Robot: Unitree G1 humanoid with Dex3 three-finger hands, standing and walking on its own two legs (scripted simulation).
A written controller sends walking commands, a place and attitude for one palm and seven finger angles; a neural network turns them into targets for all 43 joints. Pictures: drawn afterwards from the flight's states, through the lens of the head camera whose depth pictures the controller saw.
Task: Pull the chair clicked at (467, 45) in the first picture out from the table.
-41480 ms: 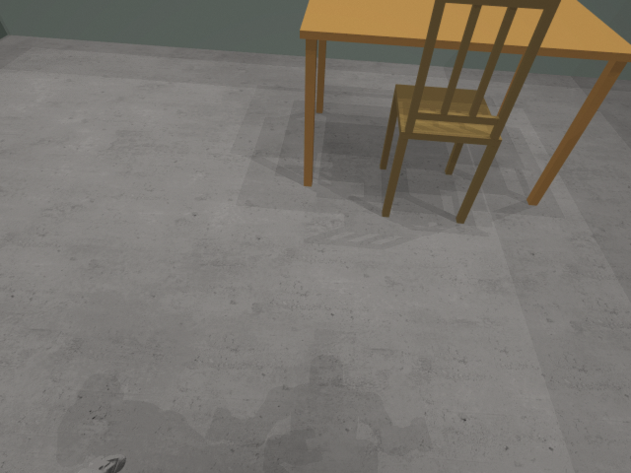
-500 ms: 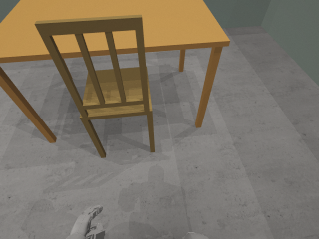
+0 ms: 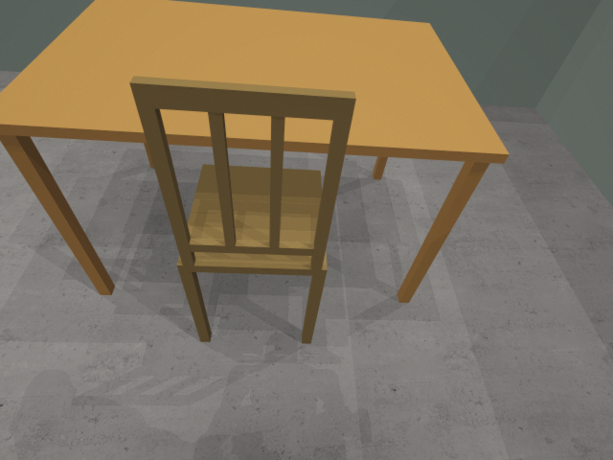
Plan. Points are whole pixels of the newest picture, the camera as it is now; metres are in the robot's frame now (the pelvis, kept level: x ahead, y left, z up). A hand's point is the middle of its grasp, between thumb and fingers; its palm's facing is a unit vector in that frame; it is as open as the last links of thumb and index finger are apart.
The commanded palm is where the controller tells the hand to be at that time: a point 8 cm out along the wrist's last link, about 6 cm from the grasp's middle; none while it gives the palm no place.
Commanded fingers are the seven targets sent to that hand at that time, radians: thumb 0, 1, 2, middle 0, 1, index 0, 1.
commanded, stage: come to a stop and stand still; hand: left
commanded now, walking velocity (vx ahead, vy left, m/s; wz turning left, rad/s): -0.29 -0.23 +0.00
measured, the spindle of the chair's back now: (224, 188) +0.60 +0.22 -0.05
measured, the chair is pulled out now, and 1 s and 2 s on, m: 0.00 0.00 0.00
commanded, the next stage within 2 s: look again from close up in 0.96 s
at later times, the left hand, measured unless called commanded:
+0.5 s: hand out of the picture +0.04 +0.12 -0.16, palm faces -0.03 -0.97 -0.23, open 7.3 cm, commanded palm none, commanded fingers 0.00 0.90 0.90 -0.20 -0.30 -0.20 -0.30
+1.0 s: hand out of the picture -0.04 +0.08 -0.17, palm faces +0.02 -0.99 -0.17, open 7.3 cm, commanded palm none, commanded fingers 0.00 0.90 0.90 -0.20 -0.30 -0.20 -0.30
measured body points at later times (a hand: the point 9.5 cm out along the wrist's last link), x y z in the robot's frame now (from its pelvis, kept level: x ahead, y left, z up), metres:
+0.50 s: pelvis -0.03 -0.07 +0.00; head -0.01 -0.07 +0.45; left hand +0.04 +0.17 -0.15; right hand -0.03 -0.32 -0.15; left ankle +0.00 +0.06 -0.71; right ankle -0.05 -0.18 -0.73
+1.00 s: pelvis -0.03 -0.09 +0.01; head -0.02 -0.09 +0.46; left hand -0.04 +0.13 -0.15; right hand -0.04 -0.31 -0.15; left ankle -0.02 +0.04 -0.73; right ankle -0.05 -0.18 -0.73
